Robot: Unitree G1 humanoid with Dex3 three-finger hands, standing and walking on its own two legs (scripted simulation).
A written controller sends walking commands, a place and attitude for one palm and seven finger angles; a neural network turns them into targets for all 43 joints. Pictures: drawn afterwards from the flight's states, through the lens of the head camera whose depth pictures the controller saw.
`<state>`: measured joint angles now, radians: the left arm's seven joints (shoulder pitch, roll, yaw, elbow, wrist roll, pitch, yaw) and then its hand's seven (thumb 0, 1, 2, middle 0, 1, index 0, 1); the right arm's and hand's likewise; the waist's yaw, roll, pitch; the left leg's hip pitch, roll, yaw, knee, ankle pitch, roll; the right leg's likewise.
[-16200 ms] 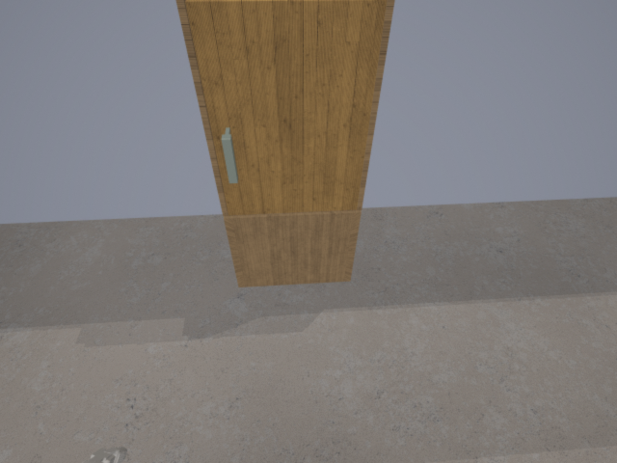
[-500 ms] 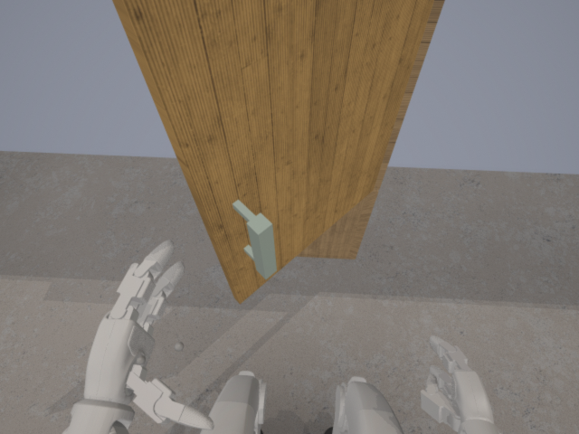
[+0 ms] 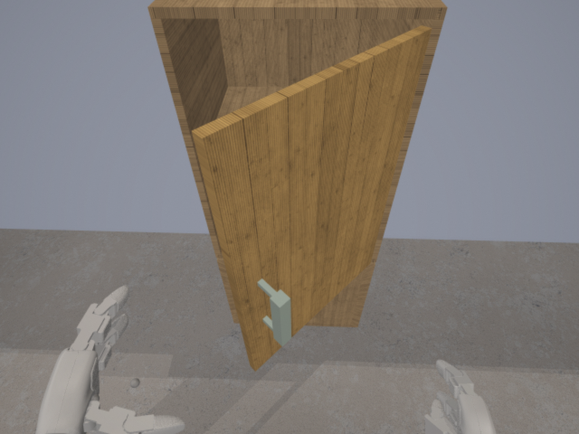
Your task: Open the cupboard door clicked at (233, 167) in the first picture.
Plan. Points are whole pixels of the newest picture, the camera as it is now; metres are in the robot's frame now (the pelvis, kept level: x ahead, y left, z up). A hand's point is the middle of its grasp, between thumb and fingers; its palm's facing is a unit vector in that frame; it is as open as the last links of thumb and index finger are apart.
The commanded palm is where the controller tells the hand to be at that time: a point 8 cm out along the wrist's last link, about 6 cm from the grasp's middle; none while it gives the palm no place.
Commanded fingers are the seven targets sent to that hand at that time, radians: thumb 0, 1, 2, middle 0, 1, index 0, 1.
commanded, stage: draw the hand back to the body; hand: left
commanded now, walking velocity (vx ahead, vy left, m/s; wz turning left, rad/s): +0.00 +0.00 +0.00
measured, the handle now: (273, 312) +0.33 +0.05 -0.06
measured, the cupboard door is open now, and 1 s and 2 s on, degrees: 46 46 46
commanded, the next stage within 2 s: step back with the hand held close in 0.90 s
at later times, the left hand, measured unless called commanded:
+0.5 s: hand (28, 300) +0.20 +0.25 +0.20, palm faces +0.44 -0.80 -0.42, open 9.3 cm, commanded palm +0.15 +0.30 +0.22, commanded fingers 0.00 0.90 0.90 -0.20 -0.30 -0.20 -0.30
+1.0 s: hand (24, 305) +0.19 +0.24 +0.21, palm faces +0.46 -0.80 -0.40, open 7.4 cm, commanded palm +0.14 +0.28 +0.22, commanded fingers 0.00 0.90 0.90 -0.20 -0.30 -0.20 -0.30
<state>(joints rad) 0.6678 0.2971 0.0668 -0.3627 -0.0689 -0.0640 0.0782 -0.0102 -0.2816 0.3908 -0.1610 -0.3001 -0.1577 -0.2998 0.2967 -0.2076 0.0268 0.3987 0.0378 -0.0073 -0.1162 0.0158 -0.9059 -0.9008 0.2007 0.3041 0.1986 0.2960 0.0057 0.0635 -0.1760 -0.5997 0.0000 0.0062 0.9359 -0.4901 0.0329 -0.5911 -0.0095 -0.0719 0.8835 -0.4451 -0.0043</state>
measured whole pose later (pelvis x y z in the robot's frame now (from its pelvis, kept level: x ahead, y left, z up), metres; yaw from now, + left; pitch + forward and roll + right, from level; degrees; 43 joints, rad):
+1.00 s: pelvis +0.00 -0.02 +0.05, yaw -1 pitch -5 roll +0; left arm 0.47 0.34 0.33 -0.38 -0.07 -0.08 0.12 0.02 0.89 0.90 -0.21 -0.30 -0.21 -0.30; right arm 0.20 -0.22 0.03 0.65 0.00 -0.11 -0.08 0.02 -0.91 -0.90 0.20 0.30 0.20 0.30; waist 0.07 0.08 0.02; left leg -0.06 0.01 0.02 0.41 -0.26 0.01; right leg -0.07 0.02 -0.06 0.38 -0.22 -0.03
